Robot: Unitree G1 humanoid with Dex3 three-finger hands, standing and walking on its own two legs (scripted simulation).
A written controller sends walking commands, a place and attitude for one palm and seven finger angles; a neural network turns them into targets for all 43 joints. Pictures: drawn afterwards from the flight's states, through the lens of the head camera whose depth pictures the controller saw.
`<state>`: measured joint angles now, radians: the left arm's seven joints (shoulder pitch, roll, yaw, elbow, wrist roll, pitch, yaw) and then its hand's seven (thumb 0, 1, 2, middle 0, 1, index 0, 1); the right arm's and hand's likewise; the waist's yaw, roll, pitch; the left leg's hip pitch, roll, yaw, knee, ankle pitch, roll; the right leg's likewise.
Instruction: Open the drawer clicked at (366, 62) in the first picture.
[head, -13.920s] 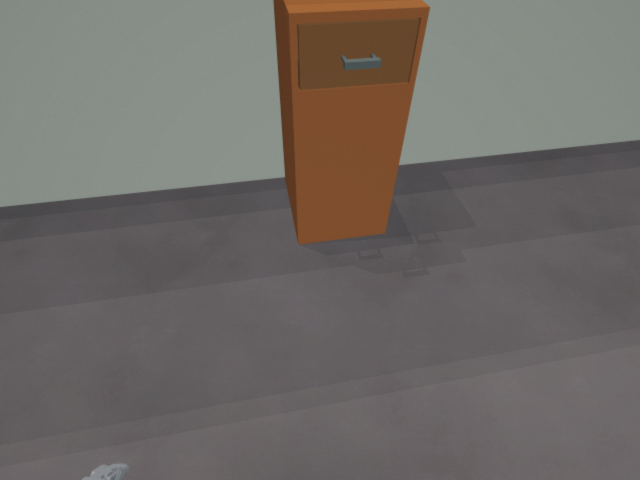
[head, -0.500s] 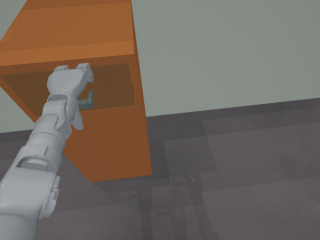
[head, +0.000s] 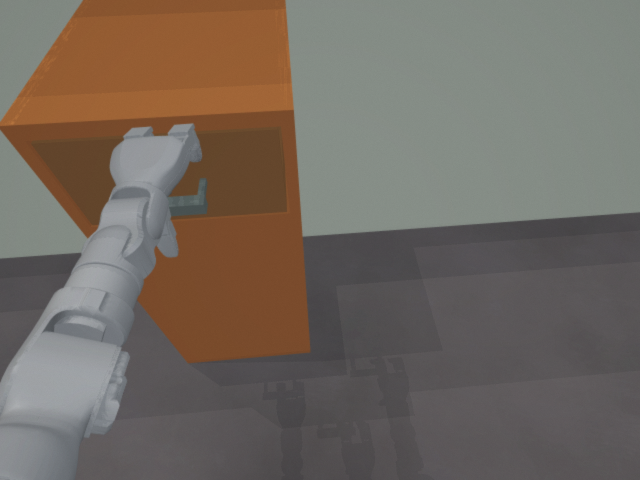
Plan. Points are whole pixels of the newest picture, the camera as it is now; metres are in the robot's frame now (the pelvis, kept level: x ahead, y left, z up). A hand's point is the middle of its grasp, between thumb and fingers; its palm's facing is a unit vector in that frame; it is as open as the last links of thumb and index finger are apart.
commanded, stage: move the hooked fingers above the handle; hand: left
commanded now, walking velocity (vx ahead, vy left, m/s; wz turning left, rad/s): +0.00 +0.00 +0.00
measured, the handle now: (172, 196) +0.52 +0.22 +0.03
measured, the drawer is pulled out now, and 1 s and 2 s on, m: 0.00 0.00 0.00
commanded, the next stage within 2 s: lower the fingers behind the handle in 0.32 s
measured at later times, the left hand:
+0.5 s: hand (165, 197) +0.46 +0.20 +0.10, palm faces +0.00 -0.02 -1.00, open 13.8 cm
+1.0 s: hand (177, 211) +0.47 +0.20 +0.05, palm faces -0.05 -0.03 -1.00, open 13.8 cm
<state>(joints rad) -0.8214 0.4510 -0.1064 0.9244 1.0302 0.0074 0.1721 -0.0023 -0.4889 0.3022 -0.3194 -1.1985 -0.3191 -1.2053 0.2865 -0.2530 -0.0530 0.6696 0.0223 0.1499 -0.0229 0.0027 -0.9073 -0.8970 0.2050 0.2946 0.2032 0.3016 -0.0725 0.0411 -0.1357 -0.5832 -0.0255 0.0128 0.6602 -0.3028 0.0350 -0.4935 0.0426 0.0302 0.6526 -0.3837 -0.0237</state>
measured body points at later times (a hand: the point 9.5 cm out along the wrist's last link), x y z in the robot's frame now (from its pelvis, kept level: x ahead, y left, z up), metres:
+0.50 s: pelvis +0.00 -0.01 +0.00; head +0.04 -0.02 +0.45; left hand +0.45 +0.20 +0.15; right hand +0.05 -0.28 -0.14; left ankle +0.00 +0.10 -0.72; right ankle -0.05 -0.11 -0.72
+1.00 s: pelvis +0.00 -0.01 -0.01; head +0.07 -0.02 +0.44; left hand +0.47 +0.20 +0.11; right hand +0.03 -0.29 -0.14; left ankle +0.00 +0.10 -0.72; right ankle -0.05 -0.11 -0.72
